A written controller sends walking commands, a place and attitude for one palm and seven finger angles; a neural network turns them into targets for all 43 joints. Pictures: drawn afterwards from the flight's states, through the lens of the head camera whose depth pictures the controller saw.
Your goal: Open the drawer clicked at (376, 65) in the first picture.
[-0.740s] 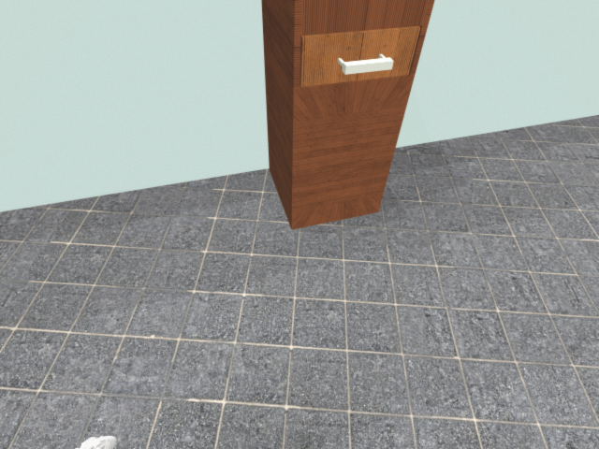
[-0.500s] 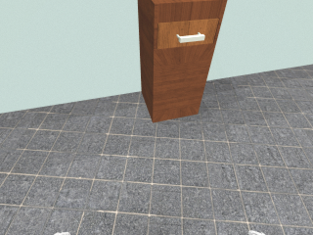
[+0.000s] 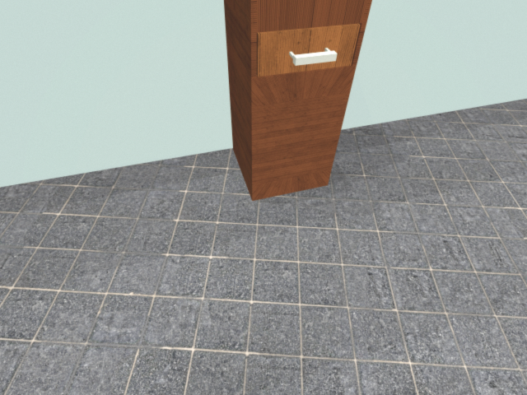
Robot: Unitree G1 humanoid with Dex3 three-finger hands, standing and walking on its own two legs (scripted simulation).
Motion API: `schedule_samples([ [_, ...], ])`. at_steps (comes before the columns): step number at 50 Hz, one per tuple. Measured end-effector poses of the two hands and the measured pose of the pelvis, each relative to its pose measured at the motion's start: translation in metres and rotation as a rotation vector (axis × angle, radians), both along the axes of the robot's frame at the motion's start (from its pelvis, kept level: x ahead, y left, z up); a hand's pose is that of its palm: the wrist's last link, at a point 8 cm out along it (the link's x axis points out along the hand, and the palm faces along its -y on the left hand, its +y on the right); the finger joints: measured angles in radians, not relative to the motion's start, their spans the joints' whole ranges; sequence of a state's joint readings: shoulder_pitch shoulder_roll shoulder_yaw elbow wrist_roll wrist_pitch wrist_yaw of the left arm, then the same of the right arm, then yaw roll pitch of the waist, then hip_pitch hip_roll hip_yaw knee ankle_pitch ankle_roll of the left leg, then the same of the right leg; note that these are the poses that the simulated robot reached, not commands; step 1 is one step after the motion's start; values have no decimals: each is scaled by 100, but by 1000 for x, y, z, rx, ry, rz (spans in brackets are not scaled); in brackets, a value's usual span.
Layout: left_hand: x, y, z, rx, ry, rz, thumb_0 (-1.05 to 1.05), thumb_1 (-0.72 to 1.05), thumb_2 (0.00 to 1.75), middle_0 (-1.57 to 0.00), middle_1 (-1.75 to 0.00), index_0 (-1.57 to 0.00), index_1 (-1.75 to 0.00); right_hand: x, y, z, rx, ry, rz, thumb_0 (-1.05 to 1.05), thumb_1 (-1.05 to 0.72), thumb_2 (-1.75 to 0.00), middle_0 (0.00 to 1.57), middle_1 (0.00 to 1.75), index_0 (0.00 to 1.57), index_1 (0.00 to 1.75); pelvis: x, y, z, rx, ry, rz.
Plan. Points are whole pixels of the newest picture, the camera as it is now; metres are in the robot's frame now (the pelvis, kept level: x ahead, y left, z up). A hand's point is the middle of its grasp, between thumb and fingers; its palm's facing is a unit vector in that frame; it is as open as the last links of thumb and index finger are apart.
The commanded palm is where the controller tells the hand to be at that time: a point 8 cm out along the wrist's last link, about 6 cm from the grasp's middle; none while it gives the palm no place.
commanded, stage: stand and wait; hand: left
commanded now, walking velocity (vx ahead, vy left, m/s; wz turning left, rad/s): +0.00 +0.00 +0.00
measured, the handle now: (312, 55) +1.21 -0.11 -0.01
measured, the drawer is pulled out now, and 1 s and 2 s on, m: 0.00 0.00 0.00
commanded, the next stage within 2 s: look at it before walking up in 0.08 s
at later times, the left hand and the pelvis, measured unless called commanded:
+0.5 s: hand out of the picture +0.08 +0.24 -0.16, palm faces -0.03 -0.95 -0.31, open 7.4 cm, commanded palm none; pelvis +0.00 +0.00 +0.00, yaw +0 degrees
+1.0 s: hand out of the picture +0.08 +0.23 -0.17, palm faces -0.06 -0.95 -0.31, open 7.4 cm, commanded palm none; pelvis +0.01 +0.00 +0.00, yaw -4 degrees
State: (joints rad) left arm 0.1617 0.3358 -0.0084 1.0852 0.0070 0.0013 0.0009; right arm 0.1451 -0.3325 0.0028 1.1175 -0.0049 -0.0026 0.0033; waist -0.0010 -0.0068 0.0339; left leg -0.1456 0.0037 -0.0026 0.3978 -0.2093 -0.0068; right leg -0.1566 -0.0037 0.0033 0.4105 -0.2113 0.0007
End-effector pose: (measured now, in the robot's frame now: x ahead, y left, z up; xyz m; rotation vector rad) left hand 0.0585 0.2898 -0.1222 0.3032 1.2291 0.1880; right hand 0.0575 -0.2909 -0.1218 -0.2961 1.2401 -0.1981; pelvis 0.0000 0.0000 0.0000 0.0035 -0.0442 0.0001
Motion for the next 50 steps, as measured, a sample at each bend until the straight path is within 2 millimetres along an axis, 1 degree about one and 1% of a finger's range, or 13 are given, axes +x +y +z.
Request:
schedule_samples([
  [5,2,-2,1,-1,-7,-6,1,90,90,-20,-30,-20,-30,-2,0,-1,6,2,-2,0,-90,-90,20,30,20,30,-1,-1,0,0,2,-2],
  [10,6,-5,1,-5,-16,-11,1,90,90,-20,-30,-20,-30,0,1,-1,9,-6,-2,0,-90,-90,20,30,20,30,-1,-2,0,0,4,-3],
  [22,11,-7,-1,-14,-17,-14,1,90,90,-20,-30,-20,-30,11,1,2,6,-20,4,0,-90,-90,20,30,20,30,2,-2,1,0,10,-5],
  [44,16,-2,1,-4,-7,-6,1,90,90,-20,-30,-20,-30,29,1,5,-3,-43,13,0,-90,-90,20,30,20,30,11,-1,2,-1,11,-14],
  [47,16,-4,-2,-4,5,-9,1,90,90,-20,-30,-20,-30,28,4,3,-1,-61,-10,0,-90,-90,20,30,20,30,9,-1,-1,1,14,-40],
  [50,15,-12,-9,-17,29,-28,1,90,90,-20,-30,-20,-30,21,10,-3,16,-76,-46,0,-90,-90,20,30,20,30,6,-1,-5,6,19,-72],
])
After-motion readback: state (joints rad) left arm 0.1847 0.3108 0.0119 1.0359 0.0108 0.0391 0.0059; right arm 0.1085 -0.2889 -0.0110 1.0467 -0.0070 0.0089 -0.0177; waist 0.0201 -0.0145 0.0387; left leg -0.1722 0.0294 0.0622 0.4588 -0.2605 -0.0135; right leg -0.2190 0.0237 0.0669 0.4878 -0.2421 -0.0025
